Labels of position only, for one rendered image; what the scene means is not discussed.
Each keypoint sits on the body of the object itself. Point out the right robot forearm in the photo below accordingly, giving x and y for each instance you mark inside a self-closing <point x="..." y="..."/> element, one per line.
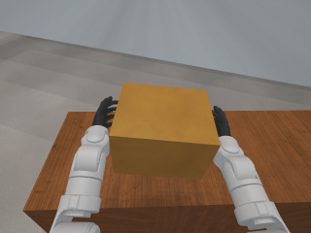
<point x="252" y="206"/>

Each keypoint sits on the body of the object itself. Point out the pedestal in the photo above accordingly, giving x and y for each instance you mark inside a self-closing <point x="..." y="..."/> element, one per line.
<point x="277" y="142"/>

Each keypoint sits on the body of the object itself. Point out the robot left hand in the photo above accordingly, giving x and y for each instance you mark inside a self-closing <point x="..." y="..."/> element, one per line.
<point x="101" y="117"/>

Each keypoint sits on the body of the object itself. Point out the carton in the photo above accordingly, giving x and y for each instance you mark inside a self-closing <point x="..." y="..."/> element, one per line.
<point x="163" y="131"/>

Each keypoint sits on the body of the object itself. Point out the robot left upper arm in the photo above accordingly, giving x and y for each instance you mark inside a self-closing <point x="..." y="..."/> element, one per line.
<point x="76" y="227"/>

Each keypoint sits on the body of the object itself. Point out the robot right hand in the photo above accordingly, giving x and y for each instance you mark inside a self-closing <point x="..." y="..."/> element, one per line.
<point x="221" y="122"/>

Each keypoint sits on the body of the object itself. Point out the left robot forearm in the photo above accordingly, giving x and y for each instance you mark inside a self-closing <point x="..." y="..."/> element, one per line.
<point x="81" y="198"/>

